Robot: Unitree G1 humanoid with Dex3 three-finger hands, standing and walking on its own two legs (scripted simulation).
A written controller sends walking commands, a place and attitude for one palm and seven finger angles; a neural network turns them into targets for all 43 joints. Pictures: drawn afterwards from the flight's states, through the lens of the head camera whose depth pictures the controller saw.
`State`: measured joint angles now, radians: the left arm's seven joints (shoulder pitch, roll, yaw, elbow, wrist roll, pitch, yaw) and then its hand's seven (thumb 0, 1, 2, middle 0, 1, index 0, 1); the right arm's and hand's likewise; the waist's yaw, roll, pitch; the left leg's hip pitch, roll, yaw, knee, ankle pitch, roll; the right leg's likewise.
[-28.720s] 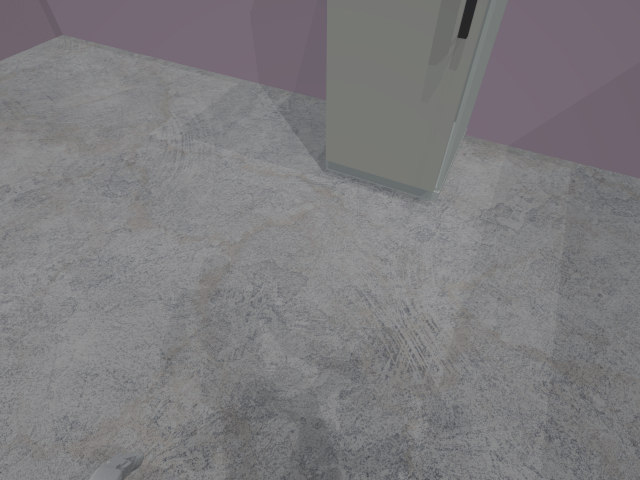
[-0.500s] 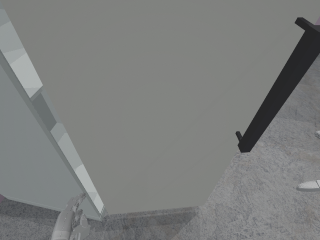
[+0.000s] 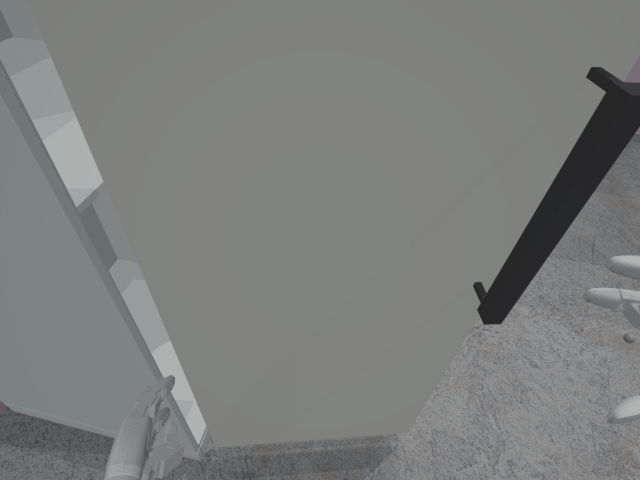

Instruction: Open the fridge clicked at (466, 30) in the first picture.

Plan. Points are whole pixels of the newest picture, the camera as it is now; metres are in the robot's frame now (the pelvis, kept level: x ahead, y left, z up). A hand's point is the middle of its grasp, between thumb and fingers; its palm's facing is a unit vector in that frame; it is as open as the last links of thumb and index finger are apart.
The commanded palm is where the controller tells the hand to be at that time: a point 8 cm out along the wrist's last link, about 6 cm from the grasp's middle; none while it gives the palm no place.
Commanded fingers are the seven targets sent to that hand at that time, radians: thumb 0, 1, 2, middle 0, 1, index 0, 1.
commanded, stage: draw the hand back to the body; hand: right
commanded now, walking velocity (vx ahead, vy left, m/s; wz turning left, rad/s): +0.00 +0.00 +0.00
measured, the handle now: (533, 220) +0.38 -0.24 +0.18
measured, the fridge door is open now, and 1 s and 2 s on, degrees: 73 73 73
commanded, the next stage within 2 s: step back with the hand held close in 1.32 s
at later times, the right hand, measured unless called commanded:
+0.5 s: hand out of the picture +0.19 -0.30 +0.16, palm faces +0.50 +0.78 -0.37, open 13.1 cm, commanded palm +0.14 -0.33 +0.18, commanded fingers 0.00 -0.14 -0.53 0.23 0.75 0.23 0.75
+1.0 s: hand out of the picture +0.19 -0.27 +0.17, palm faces +0.47 +0.78 -0.41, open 8.3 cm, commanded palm +0.14 -0.31 +0.19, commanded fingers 0.00 -0.90 -0.90 0.20 0.30 0.20 0.30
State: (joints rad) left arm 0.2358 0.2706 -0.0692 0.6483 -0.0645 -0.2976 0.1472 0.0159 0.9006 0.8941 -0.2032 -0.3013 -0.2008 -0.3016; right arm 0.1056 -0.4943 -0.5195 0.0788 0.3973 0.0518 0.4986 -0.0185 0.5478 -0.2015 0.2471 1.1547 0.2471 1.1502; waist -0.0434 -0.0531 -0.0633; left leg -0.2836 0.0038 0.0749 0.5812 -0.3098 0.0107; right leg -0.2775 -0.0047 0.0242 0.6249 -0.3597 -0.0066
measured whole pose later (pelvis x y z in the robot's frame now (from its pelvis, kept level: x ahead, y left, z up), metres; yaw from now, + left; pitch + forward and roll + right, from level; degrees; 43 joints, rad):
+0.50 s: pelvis -0.01 -0.01 +0.00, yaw -1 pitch -1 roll +1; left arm 0.24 0.23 -0.05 0.65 0.00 -0.26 0.07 0.01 0.90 0.89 -0.20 -0.30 -0.20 -0.30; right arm 0.36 -0.38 -0.39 -0.31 0.10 -0.05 -0.10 -0.01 0.19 -0.37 0.24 0.95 0.24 0.94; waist -0.08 -0.05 -0.02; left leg -0.25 0.03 0.07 0.56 -0.29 0.00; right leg -0.24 0.02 0.02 0.59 -0.33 -0.02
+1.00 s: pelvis +0.00 +0.00 +0.01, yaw +0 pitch -3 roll +0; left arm 0.21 0.23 -0.01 0.65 -0.01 -0.19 0.08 0.01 0.90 0.89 -0.20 -0.30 -0.20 -0.30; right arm 0.46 -0.37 -0.35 -0.40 0.07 -0.10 -0.12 0.00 -0.69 -0.80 0.21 0.43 0.21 0.42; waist -0.07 -0.05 0.00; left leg -0.16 0.02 0.07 0.50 -0.28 0.00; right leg -0.14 0.01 0.02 0.51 -0.32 -0.01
